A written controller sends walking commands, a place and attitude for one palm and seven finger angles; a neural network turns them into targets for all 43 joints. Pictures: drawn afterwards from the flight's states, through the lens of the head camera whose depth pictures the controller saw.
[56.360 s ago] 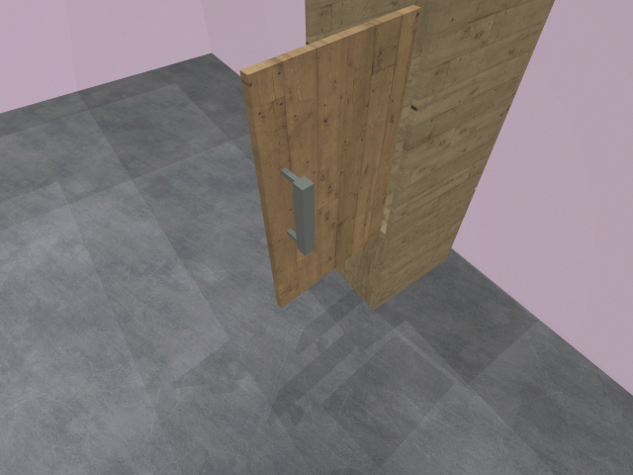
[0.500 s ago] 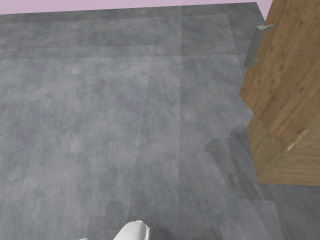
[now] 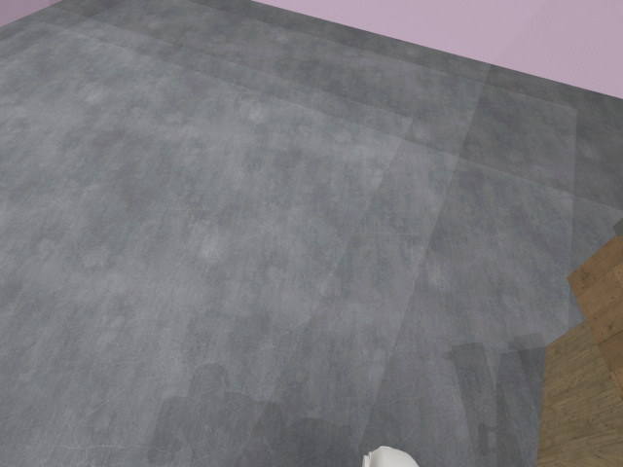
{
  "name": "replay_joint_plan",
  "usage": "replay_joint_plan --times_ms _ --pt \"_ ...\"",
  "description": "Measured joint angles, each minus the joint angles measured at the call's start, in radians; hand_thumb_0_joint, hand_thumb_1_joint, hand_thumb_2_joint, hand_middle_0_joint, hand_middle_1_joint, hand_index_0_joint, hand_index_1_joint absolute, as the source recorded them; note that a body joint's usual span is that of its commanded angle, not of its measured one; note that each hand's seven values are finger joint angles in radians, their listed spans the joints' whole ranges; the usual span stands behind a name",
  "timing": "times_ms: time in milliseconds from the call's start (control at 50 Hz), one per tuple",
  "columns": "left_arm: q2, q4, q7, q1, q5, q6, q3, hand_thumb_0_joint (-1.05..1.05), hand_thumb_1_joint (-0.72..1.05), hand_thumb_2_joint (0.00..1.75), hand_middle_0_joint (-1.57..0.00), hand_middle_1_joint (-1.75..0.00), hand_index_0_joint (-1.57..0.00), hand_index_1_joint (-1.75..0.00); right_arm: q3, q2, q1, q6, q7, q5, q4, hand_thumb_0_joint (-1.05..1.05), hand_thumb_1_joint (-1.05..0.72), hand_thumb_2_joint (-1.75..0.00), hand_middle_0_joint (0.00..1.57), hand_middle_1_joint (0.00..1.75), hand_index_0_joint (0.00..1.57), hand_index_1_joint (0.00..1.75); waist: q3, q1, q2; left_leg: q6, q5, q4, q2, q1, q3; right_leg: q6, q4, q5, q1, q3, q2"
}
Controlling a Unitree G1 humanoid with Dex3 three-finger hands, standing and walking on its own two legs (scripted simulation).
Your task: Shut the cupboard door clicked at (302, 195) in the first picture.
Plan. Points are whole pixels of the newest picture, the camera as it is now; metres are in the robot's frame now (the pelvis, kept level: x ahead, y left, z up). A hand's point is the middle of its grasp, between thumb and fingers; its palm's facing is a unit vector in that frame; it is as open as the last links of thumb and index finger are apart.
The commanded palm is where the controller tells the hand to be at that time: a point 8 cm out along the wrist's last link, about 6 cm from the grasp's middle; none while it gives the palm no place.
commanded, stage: walk to a spot facing it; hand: left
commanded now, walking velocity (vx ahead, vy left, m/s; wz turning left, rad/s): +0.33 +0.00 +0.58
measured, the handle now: out of the picture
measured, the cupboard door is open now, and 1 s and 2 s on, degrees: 24 24 24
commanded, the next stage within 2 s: turn to face it in 1.02 s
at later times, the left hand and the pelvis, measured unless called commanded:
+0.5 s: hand out of the picture +0.14 +0.14 -0.15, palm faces +0.33 -0.91 -0.25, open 7.2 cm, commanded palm none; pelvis +0.16 -0.06 +0.01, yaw +19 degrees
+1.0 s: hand (151, 364) +0.27 +0.28 -0.16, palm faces +0.57 -0.80 -0.19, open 7.4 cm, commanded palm none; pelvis +0.30 +0.06 +0.00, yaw +34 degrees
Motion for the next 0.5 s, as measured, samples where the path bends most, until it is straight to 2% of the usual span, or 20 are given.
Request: replay_joint_plan --times_ms 100,180,200,220,260,280,320,360,420,500 --pt "-0.003 -0.034 -0.011 -0.064 -0.003 -0.012 -0.004 0.01 0.91 0.90 -0.20 -0.30 -0.20 -0.30 -0.006 0.005 0.083 -0.002 0.005 -0.003 0.045 0.00 -0.90 -0.90 0.20 0.30 0.20 0.30 -0.015 -0.029 0.020 -0.012 0.004 -0.062 -0.001 0.051 -0.045 0.012 -0.195 0.057 -0.010 0.012 0.001" --pt "-0.008 -0.056 -0.017 -0.099 -0.005 -0.028 -0.011 0.01 0.91 0.90 -0.20 -0.30 -0.20 -0.30 -0.017 -0.001 0.133 0.002 0.006 -0.005 0.078 0.00 -0.90 -0.90 0.20 0.30 0.20 0.30 -0.018 -0.054 0.040 -0.037 -0.045 -0.034 0.003 0.065 -0.072 0.012 -0.401 0.086 0.056 -0.007 0.036" --pt "-0.009 -0.063 -0.018 -0.102 -0.005 -0.037 -0.013 0.01 0.91 0.90 -0.20 -0.30 -0.20 -0.30 -0.020 -0.004 0.147 0.003 0.006 -0.003 0.085 0.00 -0.90 -0.90 0.20 0.30 0.20 0.30 -0.021 -0.059 0.045 -0.044 -0.072 -0.002 0.003 0.060 -0.082 0.008 -0.463 0.100 0.092 -0.015 0.048" --pt "-0.014 -0.067 -0.017 -0.105 -0.004 -0.052 -0.016 0.01 0.91 0.90 -0.20 -0.30 -0.20 -0.30 -0.024 -0.010 0.161 0.004 0.006 0.002 0.092 0.00 -0.90 -0.90 0.20 0.30 0.20 0.30 -0.024 -0.061 0.056 -0.036 -0.112 0.058 0.004 0.040 -0.095 -0.017 -0.502 0.121 0.117 -0.025 0.057" --pt "-0.037 -0.070 -0.008 -0.112 -0.001 -0.072 -0.027 0.00 0.91 0.90 -0.20 -0.30 -0.20 -0.30 -0.036 -0.024 0.160 0.015 0.003 0.008 0.115 0.01 -0.90 -0.90 0.20 0.30 0.20 0.30 -0.014 -0.064 0.085 -0.019 -0.219 0.313 0.002 -0.051 -0.093 -0.069 -0.460 0.105 0.129 -0.064 0.055" --pt "-0.049 -0.070 -0.002 -0.106 -0.001 -0.077 -0.031 0.00 0.91 0.90 -0.20 -0.30 -0.20 -0.30 -0.040 -0.029 0.157 0.020 0.004 0.006 0.122 0.01 -0.91 -0.90 0.20 0.30 0.20 0.30 -0.011 -0.065 0.089 -0.014 -0.219 0.450 0.000 -0.106 -0.074 -0.081 -0.461 0.090 0.150 -0.084 0.046" --pt "-0.068 -0.063 0.008 -0.079 -0.001 -0.082 -0.035 0.00 0.91 0.90 -0.20 -0.30 -0.21 -0.30 -0.045 -0.035 0.146 0.023 0.011 0.000 0.128 0.01 -0.91 -0.90 0.20 0.30 0.20 0.30 -0.016 -0.060 0.083 -0.015 -0.151 0.649 0.011 -0.204 -0.023 -0.088 -0.500 0.078 0.203 -0.112 0.029" --pt "-0.084 -0.043 0.015 -0.044 -0.002 -0.083 -0.035 0.00 0.91 0.90 -0.20 -0.30 -0.21 -0.30 -0.051 -0.038 0.128 0.024 0.020 -0.002 0.123 0.01 -0.91 -0.90 0.20 0.30 0.20 0.30 -0.025 -0.059 0.076 -0.024 -0.063 0.733 0.037 -0.282 0.011 -0.085 -0.561 0.085 0.261 -0.142 0.018" --pt "-0.098 -0.007 0.022 0.010 -0.005 -0.090 -0.032 0.00 0.91 0.90 -0.20 -0.30 -0.21 -0.30 -0.055 -0.036 0.094 0.026 0.030 -0.001 0.104 0.01 -0.91 -0.90 0.19 0.30 0.20 0.30 -0.033 -0.058 0.065 -0.040 0.031 0.744 0.070 -0.367 0.027 -0.083 -0.643 0.087 0.340 -0.196 0.013" --pt "-0.088 0.035 0.032 0.071 -0.003 -0.102 -0.022 0.00 0.93 0.90 -0.20 -0.30 -0.21 -0.30 -0.054 -0.028 0.032 0.031 0.039 -0.003 0.079 0.01 -0.91 -0.90 0.19 0.30 0.19 0.30 -0.019 -0.042 0.053 -0.048 0.080 0.653 0.100 -0.428 0.043 -0.078 -0.704 0.070 0.424 -0.266 0.018"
